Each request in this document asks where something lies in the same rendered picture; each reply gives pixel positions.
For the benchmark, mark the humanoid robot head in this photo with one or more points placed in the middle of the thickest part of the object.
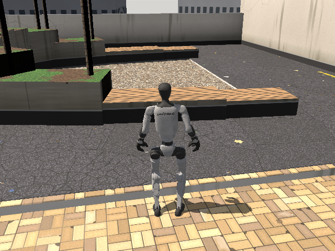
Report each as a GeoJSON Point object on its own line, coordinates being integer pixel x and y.
{"type": "Point", "coordinates": [165, 91]}

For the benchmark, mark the right robot upper arm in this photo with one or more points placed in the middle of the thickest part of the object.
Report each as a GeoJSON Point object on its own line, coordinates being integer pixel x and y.
{"type": "Point", "coordinates": [185, 117]}

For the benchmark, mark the left robot upper arm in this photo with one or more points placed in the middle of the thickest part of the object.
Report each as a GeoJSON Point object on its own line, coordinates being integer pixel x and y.
{"type": "Point", "coordinates": [147, 118]}

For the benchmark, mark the robot torso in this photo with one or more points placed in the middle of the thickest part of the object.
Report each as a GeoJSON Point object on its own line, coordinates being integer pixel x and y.
{"type": "Point", "coordinates": [166, 123]}

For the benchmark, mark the robot left hand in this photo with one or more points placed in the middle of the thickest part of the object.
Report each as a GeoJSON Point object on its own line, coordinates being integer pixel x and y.
{"type": "Point", "coordinates": [139, 148]}

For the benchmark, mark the right robot forearm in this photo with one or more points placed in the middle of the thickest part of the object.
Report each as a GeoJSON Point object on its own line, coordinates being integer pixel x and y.
{"type": "Point", "coordinates": [193, 135]}

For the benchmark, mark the left robot forearm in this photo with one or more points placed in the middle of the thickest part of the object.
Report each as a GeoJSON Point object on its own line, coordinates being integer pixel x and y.
{"type": "Point", "coordinates": [141, 137]}

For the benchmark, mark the robot right hand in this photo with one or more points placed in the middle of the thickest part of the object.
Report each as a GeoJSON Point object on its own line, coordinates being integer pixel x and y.
{"type": "Point", "coordinates": [194, 144]}

